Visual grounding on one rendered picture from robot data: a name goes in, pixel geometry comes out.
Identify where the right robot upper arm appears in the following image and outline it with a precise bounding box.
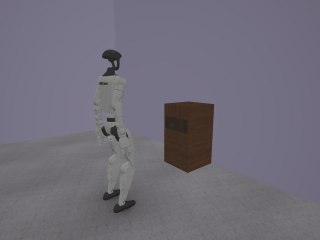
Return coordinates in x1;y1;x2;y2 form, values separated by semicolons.
111;75;127;111

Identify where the robot head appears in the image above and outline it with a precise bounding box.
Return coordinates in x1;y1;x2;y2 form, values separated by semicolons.
102;49;122;77

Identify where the cabinet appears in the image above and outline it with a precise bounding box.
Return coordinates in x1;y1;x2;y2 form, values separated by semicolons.
164;101;214;173

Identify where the left robot shin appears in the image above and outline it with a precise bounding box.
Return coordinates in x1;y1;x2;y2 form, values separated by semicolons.
107;158;121;194

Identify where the left robot forearm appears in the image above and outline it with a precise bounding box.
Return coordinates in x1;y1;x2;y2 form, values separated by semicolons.
93;104;104;128

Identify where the drawer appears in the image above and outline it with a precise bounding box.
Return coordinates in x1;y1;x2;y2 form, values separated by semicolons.
165;116;188;134

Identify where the left robot upper arm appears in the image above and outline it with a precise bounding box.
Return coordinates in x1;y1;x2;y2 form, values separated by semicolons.
93;76;102;107

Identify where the right robot forearm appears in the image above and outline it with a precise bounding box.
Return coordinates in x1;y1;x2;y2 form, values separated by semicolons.
113;102;127;138

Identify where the robot left hand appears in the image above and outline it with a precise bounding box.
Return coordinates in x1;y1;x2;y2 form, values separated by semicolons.
95;126;107;145

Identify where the robot right hand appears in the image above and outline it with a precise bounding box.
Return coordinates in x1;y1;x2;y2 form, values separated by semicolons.
118;136;132;159

